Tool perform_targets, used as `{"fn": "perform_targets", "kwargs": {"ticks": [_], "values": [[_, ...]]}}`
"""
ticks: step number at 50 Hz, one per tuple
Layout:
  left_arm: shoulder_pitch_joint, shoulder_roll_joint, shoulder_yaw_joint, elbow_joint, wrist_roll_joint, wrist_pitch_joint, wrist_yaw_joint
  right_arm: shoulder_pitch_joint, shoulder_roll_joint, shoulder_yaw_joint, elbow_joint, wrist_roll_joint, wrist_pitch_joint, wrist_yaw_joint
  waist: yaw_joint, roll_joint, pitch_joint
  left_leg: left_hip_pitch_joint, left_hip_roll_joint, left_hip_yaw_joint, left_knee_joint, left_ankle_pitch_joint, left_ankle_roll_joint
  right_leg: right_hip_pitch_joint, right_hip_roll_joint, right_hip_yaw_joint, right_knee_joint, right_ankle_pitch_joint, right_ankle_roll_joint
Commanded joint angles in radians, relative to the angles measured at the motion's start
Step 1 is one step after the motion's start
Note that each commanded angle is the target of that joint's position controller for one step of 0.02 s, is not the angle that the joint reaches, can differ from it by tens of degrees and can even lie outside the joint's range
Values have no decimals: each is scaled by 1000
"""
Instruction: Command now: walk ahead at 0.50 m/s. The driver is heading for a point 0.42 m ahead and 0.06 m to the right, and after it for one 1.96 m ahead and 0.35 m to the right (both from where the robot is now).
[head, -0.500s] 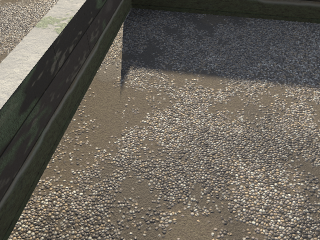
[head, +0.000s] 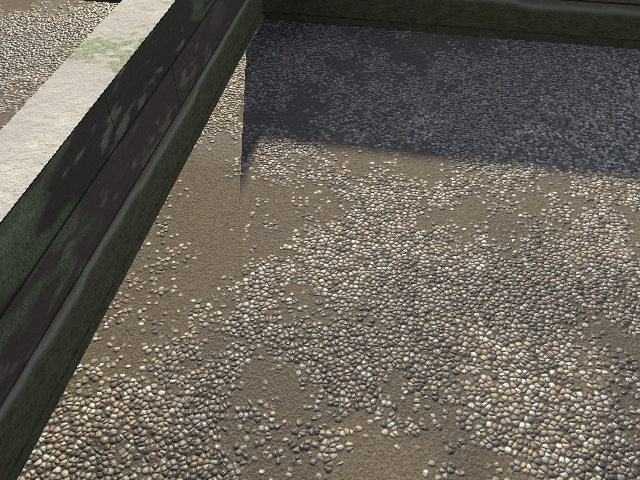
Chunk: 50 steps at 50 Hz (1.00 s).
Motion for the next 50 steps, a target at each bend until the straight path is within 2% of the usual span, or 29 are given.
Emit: {"fn": "perform_targets", "kwargs": {"ticks": [1,2,4,14,20,21,22,23,28,32,50], "values": [[-76,69,19,-88,-1,-17,3,-81,-69,-22,-92,0,-15,-3,-1,-3,-53,15,115,-134,-94,303,1,-3,-68,80,-64,263,-6],[-54,85,28,-70,-4,-15,14,-84,-59,-24,-94,-1,-6,-8,-4,-17,-64,4,115,-119,-77,330,13,31,-72,87,-51,312,-12],[-55,83,29,-70,-5,-12,19,-74,-60,-24,-90,-2,0,-12,-7,-14,-65,-14,109,-108,-70,334,11,50,-78,91,-37,352,-20],[-52,79,31,-62,-1,-6,20,-69,-58,-26,-82,1,6,-16,-8,1,-66,-6,121,-121,-66,365,17,28,-67,84,-18,326,-14],[-39,57,16,-26,0,1,21,-40,-34,-12,-47,2,7,-13,-7,0,2,-15,143,-157,-195,252,5,35,-85,115,-148,226,-8],[-35,60,16,-16,-1,1,21,-33,-40,-12,-36,1,6,-11,-7,2,14,-5,148,-163,-227,251,0,44,-92,123,-182,233,-5],[-31,62,14,-7,2,4,19,-25,-35,-8,-24,-8,5,-9,-6,4,15,13,154,-164,-260,278,-1,62,-100,132,-211,261,-4],[-25,72,17,4,0,4,19,-20,-45,-12,-14,-7,4,-7,-5,2,20,28,153,-164,-275,311,-2,78,-103,133,-228,295,-6],[12,86,24,42,-14,0,23,-3,-61,-18,24,6,-7,-5,2,-6,-49,117,163,-160,-307,440,-2,140,-118,130,-259,406,-1],[21,85,25,54,-19,2,27,-2,-61,-20,39,10,-8,-8,2,-6,-68,145,168,-154,-311,483,3,132,-120,126,-266,419,4],[25,114,33,44,-10,22,29,-5,-89,-31,43,2,13,-14,-1,-4,-56,116,174,-149,-271,480,29,50,-112,118,-230,361,-2]]}}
